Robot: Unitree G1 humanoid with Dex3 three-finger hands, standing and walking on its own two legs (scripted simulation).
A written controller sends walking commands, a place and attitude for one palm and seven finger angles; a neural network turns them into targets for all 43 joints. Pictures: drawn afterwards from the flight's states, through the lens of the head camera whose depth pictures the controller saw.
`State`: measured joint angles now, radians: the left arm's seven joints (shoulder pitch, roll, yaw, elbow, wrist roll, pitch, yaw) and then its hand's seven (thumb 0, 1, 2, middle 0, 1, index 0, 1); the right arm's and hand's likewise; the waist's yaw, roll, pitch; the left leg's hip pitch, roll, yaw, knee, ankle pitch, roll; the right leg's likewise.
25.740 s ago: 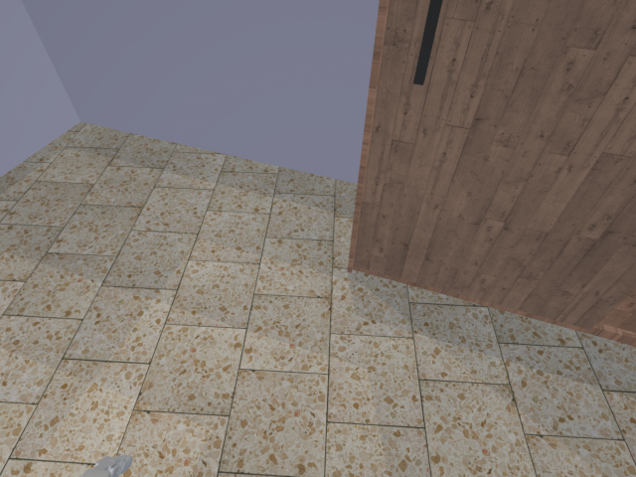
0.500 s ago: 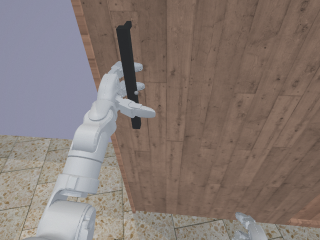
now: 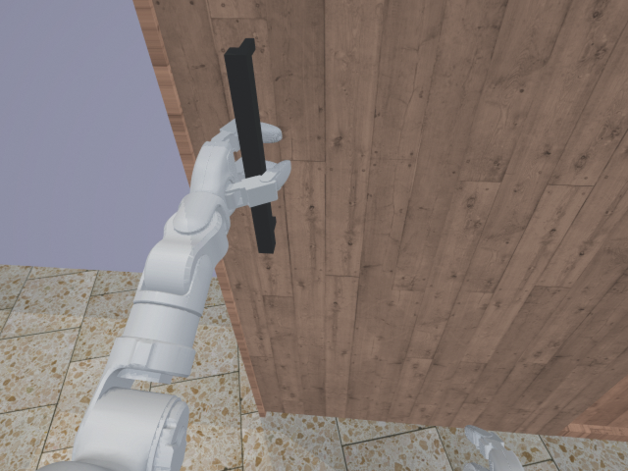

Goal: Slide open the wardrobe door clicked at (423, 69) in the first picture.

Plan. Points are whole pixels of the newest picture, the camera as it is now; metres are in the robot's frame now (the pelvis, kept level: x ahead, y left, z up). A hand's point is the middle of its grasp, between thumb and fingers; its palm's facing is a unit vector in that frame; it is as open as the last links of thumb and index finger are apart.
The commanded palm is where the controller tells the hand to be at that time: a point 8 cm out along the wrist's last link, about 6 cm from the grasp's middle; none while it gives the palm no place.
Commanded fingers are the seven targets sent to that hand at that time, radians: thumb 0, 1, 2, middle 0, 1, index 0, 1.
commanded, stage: grip the handle and tug to test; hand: left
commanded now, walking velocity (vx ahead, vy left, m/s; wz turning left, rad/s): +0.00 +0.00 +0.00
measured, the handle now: (258, 160) +0.44 +0.10 +0.21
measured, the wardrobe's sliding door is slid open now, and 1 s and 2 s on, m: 0.00 0.00 0.00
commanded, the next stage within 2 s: tug the door sideways, standing still in 0.82 s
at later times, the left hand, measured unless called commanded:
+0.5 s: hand (268, 179) +0.39 +0.08 +0.21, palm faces -0.03 -1.00 +0.00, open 5.6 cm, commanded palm +0.36 +0.13 +0.21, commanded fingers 0.00 0.90 0.90 -0.45 -1.40 -0.45 -1.40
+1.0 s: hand (266, 185) +0.38 +0.08 +0.21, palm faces -0.06 -1.00 -0.02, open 6.1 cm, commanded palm +0.37 +0.12 +0.21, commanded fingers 0.00 0.90 0.90 -0.45 -1.40 -0.45 -1.40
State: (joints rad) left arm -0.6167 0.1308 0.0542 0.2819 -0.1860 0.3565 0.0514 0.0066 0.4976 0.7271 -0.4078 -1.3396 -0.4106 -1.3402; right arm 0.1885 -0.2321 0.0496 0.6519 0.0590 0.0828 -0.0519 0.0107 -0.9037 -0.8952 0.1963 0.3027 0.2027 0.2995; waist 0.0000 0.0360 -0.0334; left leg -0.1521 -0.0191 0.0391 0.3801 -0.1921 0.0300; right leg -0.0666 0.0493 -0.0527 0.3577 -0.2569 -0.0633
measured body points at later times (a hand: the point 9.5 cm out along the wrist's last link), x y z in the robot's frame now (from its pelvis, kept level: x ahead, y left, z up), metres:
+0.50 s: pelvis +0.00 +0.00 +0.00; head -0.02 -0.02 +0.45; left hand +0.39 +0.13 +0.22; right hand +0.17 -0.23 -0.10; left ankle +0.01 +0.10 -0.74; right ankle -0.04 -0.07 -0.74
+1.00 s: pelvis +0.04 -0.01 +0.00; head +0.01 -0.03 +0.45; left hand +0.38 +0.13 +0.21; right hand +0.22 -0.25 -0.08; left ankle +0.01 +0.11 -0.74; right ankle -0.04 -0.07 -0.74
